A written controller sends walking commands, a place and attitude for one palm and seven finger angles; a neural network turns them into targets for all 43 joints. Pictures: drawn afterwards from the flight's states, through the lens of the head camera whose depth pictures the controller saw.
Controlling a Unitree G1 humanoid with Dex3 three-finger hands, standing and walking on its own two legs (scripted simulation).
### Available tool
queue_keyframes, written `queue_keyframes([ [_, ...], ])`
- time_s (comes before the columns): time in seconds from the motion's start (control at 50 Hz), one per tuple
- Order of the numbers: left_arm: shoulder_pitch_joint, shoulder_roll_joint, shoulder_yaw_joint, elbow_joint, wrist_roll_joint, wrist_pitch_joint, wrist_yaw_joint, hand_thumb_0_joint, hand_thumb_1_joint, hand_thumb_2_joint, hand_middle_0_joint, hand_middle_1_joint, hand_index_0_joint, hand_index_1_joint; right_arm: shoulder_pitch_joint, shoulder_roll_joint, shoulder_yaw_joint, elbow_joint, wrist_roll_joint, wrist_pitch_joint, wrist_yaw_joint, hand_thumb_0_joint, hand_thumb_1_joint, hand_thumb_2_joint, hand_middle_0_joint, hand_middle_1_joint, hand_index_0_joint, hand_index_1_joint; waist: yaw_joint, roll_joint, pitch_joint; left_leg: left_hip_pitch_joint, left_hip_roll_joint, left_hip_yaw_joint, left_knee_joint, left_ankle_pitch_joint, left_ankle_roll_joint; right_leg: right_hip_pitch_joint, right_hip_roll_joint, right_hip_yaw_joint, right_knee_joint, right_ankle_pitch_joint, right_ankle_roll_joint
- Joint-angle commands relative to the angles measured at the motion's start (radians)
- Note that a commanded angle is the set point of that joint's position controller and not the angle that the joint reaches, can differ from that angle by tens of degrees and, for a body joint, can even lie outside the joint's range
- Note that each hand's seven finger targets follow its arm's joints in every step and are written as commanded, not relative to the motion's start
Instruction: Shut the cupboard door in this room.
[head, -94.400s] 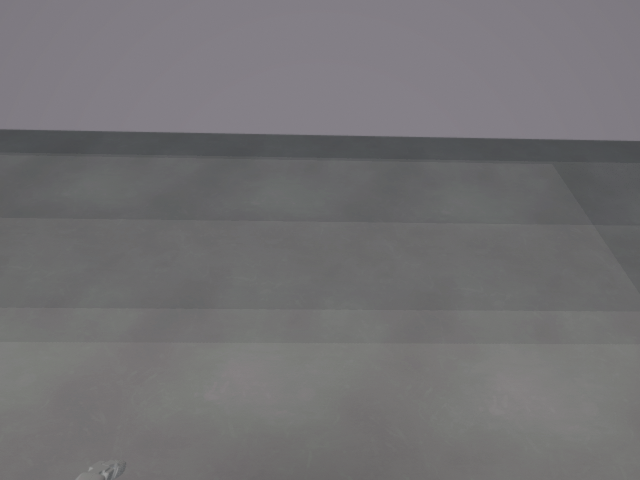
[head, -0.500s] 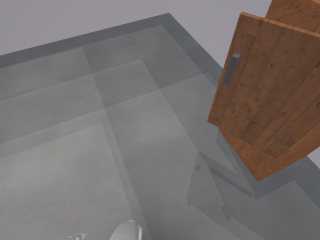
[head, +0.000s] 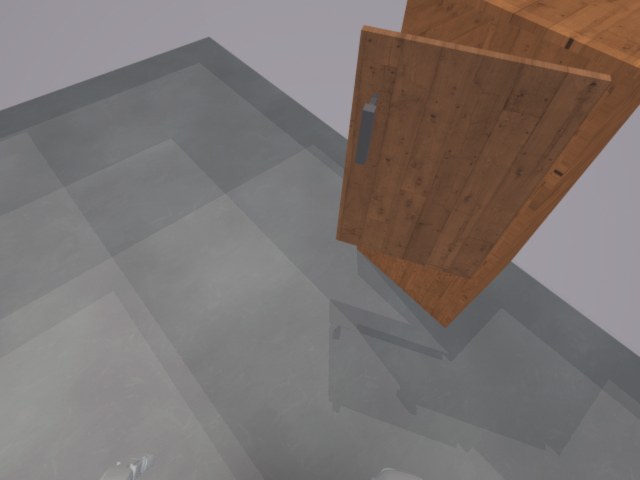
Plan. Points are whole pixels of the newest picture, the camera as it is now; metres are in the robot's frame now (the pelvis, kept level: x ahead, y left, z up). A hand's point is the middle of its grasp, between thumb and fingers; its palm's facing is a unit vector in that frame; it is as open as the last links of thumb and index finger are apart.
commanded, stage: turn to face it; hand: left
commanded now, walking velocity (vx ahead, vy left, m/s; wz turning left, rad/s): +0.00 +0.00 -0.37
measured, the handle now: (367, 129) +0.71 -0.05 -0.01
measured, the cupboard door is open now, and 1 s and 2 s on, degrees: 30 30 30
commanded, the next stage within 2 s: take the last steps up to it in 0.34 s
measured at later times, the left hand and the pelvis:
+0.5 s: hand out of the picture +0.13 +0.17 -0.18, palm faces -0.14 -0.97 -0.18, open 7.4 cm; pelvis +0.03 +0.00 -0.01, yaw -11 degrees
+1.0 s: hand (262, 445) +0.18 +0.09 -0.17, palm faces -0.21 -0.96 -0.20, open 7.3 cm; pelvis +0.10 -0.07 +0.00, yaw -13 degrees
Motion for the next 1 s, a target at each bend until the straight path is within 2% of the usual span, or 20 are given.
queue_keyframes([
  [0.0,0.028,0.045,-0.002,-0.076,-0.004,-0.043,-0.001,0.000,0.900,0.900,-0.200,-0.300,-0.200,-0.300,0.030,-0.217,-0.070,-0.033,0.006,-0.015,-0.004,0.000,-0.900,-0.900,0.200,0.300,0.200,0.300,0.007,0.191,-0.145,0.067,0.193,-0.104,-0.043,0.440,0.085,0.152,0.032,-0.056,-0.273,0.168,-0.033],
  [0.02,0.089,0.074,0.004,-0.055,-0.002,-0.050,0.003,0.000,0.900,0.900,-0.200,-0.300,-0.200,-0.300,0.016,-0.212,-0.071,-0.035,0.012,-0.014,-0.001,0.000,-0.900,-0.900,0.200,0.300,0.200,0.300,0.036,0.123,-0.171,0.014,0.158,-0.068,0.045,0.349,0.041,0.262,0.012,-0.031,-0.393,0.286,-0.049],
  [0.06,0.176,0.239,0.028,-0.024,0.004,-0.067,0.029,0.000,0.900,0.900,-0.200,-0.300,-0.200,-0.300,-0.022,-0.098,-0.044,-0.091,0.024,-0.007,0.007,0.000,-0.900,-0.900,0.200,0.300,0.200,0.300,0.083,-0.295,-0.169,-0.347,-0.065,-0.019,0.442,-0.350,-0.057,0.427,-0.370,0.417,-0.496,0.728,-0.227],
  [0.08,0.197,0.231,0.029,-0.019,-0.006,-0.066,0.043,0.000,0.900,0.900,-0.200,-0.300,-0.200,-0.300,-0.051,-0.117,-0.043,-0.094,0.023,0.010,-0.005,0.000,-0.900,-0.900,0.200,0.300,0.200,0.300,0.097,-0.232,-0.161,-0.352,-0.051,-0.144,0.562,-0.333,-0.050,0.349,-0.384,0.424,-0.497,0.735,-0.279],
  [0.1,0.144,0.211,0.028,-0.024,0.000,-0.067,0.052,0.000,0.900,0.900,-0.200,-0.300,-0.200,-0.300,-0.051,-0.110,-0.044,-0.076,0.024,0.010,-0.009,0.000,-0.900,-0.900,0.200,0.300,0.200,0.300,0.069,-0.289,-0.143,-0.401,-0.051,-0.182,0.628,-0.297,-0.050,0.335,-0.342,0.440,-0.496,0.675,-0.293],
  [0.18,0.025,0.128,0.001,-0.051,-0.002,-0.072,0.056,0.000,0.900,0.900,-0.200,-0.300,-0.200,-0.300,0.026,-0.095,-0.038,-0.012,0.021,0.005,0.004,0.000,-0.900,-0.900,0.200,0.300,0.200,0.300,-0.001,-0.168,-0.159,-0.291,-0.048,-0.161,0.550,-0.121,-0.066,0.275,-0.218,0.212,-0.454,0.709,-0.229],
  [0.3,0.050,0.140,0.009,-0.023,0.004,-0.069,0.053,0.000,0.900,0.900,-0.200,-0.300,-0.200,-0.300,0.028,-0.060,-0.033,-0.005,0.025,0.001,0.003,0.000,-0.900,-0.900,0.200,0.300,0.200,0.300,0.011,-0.162,-0.129,-0.188,-0.089,-0.131,0.257,-0.112,-0.057,0.235,-0.207,0.278,-0.465,0.605,-0.240],
  [0.36,0.028,0.120,0.008,-0.012,-0.007,-0.062,0.053,0.000,0.900,0.900,-0.200,-0.300,-0.200,-0.300,0.097,-0.055,-0.029,0.027,0.024,-0.011,-0.006,0.000,-0.900,-0.900,0.200,0.300,0.200,0.300,-0.025,-0.147,-0.122,-0.009,-0.106,-0.121,-0.005,0.070,-0.046,0.147,-0.164,0.275,-0.407,0.524,-0.181],
  [0.38,0.032,0.084,0.003,-0.011,-0.010,-0.058,0.052,0.000,0.900,0.900,-0.200,-0.300,-0.200,-0.300,0.128,-0.076,-0.031,0.039,0.024,-0.023,-0.006,0.000,-0.900,-0.900,0.200,0.300,0.200,0.300,-0.033,-0.072,-0.133,0.090,-0.061,-0.172,-0.136,0.161,-0.031,0.083,-0.115,0.244,-0.339,0.433,-0.137],
  [0.42,0.093,0.010,-0.013,-0.023,-0.019,-0.051,0.045,0.000,0.900,0.900,-0.200,-0.300,-0.200,-0.300,0.140,-0.199,-0.046,0.027,0.004,-0.029,-0.016,0.000,-0.900,-0.900,0.200,0.300,0.200,0.300,-0.017,0.256,-0.140,0.103,0.253,-0.482,-0.228,0.334,0.144,-0.028,0.050,0.065,-0.088,-0.051,-0.048],
  [0.44,0.045,0.025,-0.012,-0.025,-0.010,-0.045,0.043,0.000,0.900,0.900,-0.200,-0.300,-0.200,-0.300,0.151,-0.191,-0.047,0.039,-0.004,-0.033,-0.026,0.000,-0.900,-0.900,0.200,0.300,0.200,0.300,-0.045,0.247,-0.129,0.108,0.274,-0.526,-0.266,0.330,0.174,-0.080,0.050,0.085,0.080,-0.132,-0.036],
  [0.5,0.029,0.017,-0.004,-0.008,0.000,-0.050,0.019,0.000,0.900,0.900,-0.200,-0.300,-0.200,-0.300,0.113,-0.151,-0.031,0.032,-0.006,-0.040,-0.026,0.000,-0.900,-0.900,0.200,0.300,0.200,0.300,-0.020,0.143,-0.090,0.095,0.219,-0.418,-0.289,0.165,0.164,-0.158,0.008,0.091,0.237,-0.040,-0.035],
  [0.68,-0.041,-0.028,-0.027,0.007,0.003,-0.071,-0.009,0.000,0.900,0.900,-0.200,-0.300,-0.200,-0.300,0.195,-0.146,-0.048,0.108,-0.007,-0.050,-0.010,0.000,-0.900,-0.900,0.200,0.300,0.200,0.300,-0.065,0.156,-0.062,0.130,0.177,-0.274,-0.301,0.030,0.145,-0.037,0.004,-0.024,-0.145,0.034,-0.047],
  [0.76,0.118,0.001,-0.012,0.078,0.002,-0.083,-0.004,0.000,0.900,0.900,-0.200,-0.300,-0.200,-0.300,0.143,-0.135,-0.049,0.118,0.003,-0.045,-0.001,0.000,-0.900,-0.900,0.200,0.300,0.200,0.300,0.019,0.078,-0.082,-0.037,0.095,-0.175,-0.168,-0.084,0.076,0.280,0.027,-0.048,-0.417,0.202,-0.062],
  [0.78,0.177,0.054,-0.001,0.099,0.003,-0.094,0.006,0.000,0.900,0.900,-0.200,-0.300,-0.200,-0.300,0.140,-0.091,-0.040,0.112,0.012,-0.047,0.007,0.000,-0.900,-0.900,0.200,0.300,0.200,0.300,0.052,-0.043,-0.090,-0.202,0.032,-0.111,-0.039,-0.134,0.042,0.454,-0.074,0.093,-0.503,0.099,-0.103],
  [0.8,0.276,0.143,0.016,0.136,0.005,-0.102,0.019,0.000,0.900,0.900,-0.200,-0.300,-0.200,-0.300,0.097,-0.027,-0.021,0.076,0.018,-0.053,0.013,0.000,-0.900,-0.900,0.200,0.300,0.200,0.300,0.098,-0.261,-0.082,-0.389,-0.093,0.004,0.187,-0.256,-0.007,0.547,-0.281,0.377,-0.608,-0.016,-0.200],
  [0.82,0.315,0.162,0.018,0.146,-0.006,-0.102,0.029,0.000,0.900,0.900,-0.200,-0.300,-0.200,-0.300,0.020,-0.063,-0.027,0.047,0.012,-0.047,0.013,0.000,-0.900,-0.900,0.200,0.300,0.200,0.300,0.124,-0.236,-0.054,-0.423,-0.081,-0.080,0.382,-0.333,-0.001,0.454,-0.368,0.495,-0.685,-0.084,-0.280],
  [0.84,0.282,0.125,0.009,0.152,-0.006,-0.110,0.036,0.000,0.900,0.900,-0.200,-0.300,-0.200,-0.300,0.002,-0.067,-0.036,0.057,0.010,-0.045,0.011,0.000,-0.900,-0.900,0.200,0.300,0.200,0.300,0.097,-0.290,-0.009,-0.467,-0.065,-0.138,0.485,-0.260,0.004,0.412,-0.337,0.505,-0.691,0.005,-0.290],
  [0.92,0.157,0.013,-0.026,0.128,-0.005,-0.129,0.045,0.000,0.900,0.900,-0.200,-0.300,-0.200,-0.300,0.080,-0.018,-0.032,0.110,0.006,-0.040,0.023,0.000,-0.900,-0.900,0.200,0.300,0.200,0.300,-0.005,-0.105,-0.004,-0.349,-0.031,-0.131,0.474,-0.072,-0.013,0.293,-0.239,0.170,-0.641,0.362,-0.253],
  [0.98,0.159,0.010,-0.033,0.146,-0.003,-0.142,0.046,0.000,0.900,0.900,-0.200,-0.300,-0.200,-0.300,0.091,0.014,-0.026,0.109,0.010,-0.035,0.030,0.000,-0.900,-0.900,0.200,0.300,0.200,0.300,-0.022,-0.110,-0.008,-0.285,-0.040,-0.100,0.354,-0.005,-0.016,0.259,-0.218,0.103,-0.642,0.469,-0.242],
])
